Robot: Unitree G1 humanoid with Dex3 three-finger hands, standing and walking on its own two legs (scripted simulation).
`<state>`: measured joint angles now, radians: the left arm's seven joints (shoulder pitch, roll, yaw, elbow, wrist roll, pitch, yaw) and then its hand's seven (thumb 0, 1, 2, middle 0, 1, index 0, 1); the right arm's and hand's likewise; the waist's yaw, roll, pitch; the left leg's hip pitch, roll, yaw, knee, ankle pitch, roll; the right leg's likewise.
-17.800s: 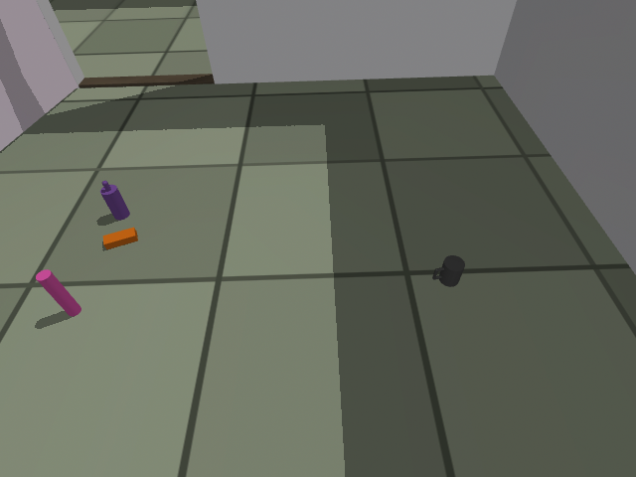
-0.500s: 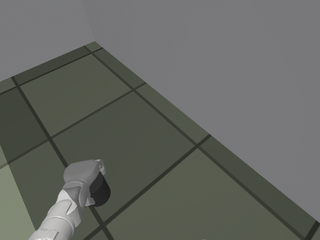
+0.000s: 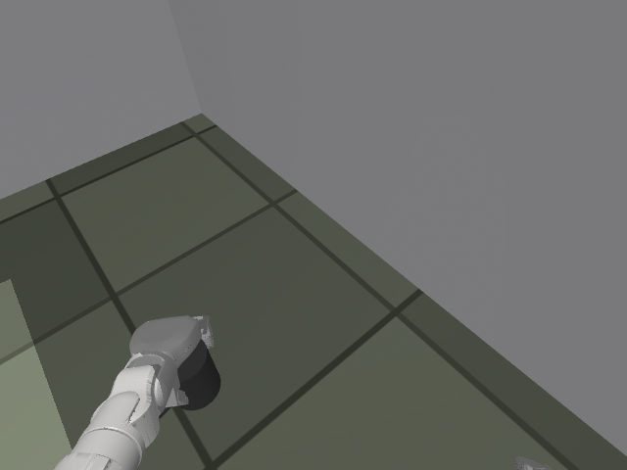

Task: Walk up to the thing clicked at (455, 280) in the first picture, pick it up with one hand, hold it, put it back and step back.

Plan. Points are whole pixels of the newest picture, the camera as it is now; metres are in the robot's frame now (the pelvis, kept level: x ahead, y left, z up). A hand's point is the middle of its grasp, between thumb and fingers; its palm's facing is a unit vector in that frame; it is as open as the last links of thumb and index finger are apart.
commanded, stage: hold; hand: left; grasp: from above
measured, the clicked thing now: (180, 381) +0.30 +0.23 -0.10
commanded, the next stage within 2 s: crouch in 1.48 s
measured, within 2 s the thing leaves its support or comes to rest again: neither
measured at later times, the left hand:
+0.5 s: hand (174, 378) +0.28 +0.21 -0.04, palm faces -0.46 -0.06 -0.89, open 10.4 cm
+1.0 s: hand (169, 375) +0.28 +0.21 -0.02, palm faces -0.46 -0.06 -0.89, open 10.4 cm
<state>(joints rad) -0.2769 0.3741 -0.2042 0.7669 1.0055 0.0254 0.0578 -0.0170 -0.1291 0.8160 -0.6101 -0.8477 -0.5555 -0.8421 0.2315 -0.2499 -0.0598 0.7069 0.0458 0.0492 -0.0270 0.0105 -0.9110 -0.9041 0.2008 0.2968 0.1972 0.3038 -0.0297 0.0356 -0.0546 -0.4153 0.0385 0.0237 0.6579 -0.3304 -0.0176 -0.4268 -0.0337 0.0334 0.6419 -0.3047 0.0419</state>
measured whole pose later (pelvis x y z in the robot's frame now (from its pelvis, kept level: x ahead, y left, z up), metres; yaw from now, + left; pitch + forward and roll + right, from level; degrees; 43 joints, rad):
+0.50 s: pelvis -0.01 +0.00 +0.01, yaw +0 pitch +2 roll +0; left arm -0.24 0.38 -0.20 0.67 1.00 0.01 -0.01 -0.01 -0.11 0.80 -0.60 -0.85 -0.55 -0.84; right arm 0.21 -0.25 -0.05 0.69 0.05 0.05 -0.04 0.01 -0.91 -0.91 0.20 0.30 0.20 0.30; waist -0.01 0.04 -0.02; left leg -0.33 0.04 0.03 0.57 -0.27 -0.02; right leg -0.35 -0.03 0.04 0.57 -0.26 0.04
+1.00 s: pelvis -0.01 -0.01 +0.01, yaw +0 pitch +1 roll +0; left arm -0.20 0.40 -0.20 0.58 0.99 0.00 -0.06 -0.01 -0.11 0.83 -0.57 -0.88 -0.52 -0.87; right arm 0.17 -0.25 -0.03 0.68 0.06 0.05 -0.05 0.01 -0.92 -0.91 0.20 0.30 0.20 0.30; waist 0.01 0.05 -0.01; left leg -0.27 0.04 0.03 0.51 -0.25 -0.02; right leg -0.30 -0.03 0.04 0.52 -0.24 0.03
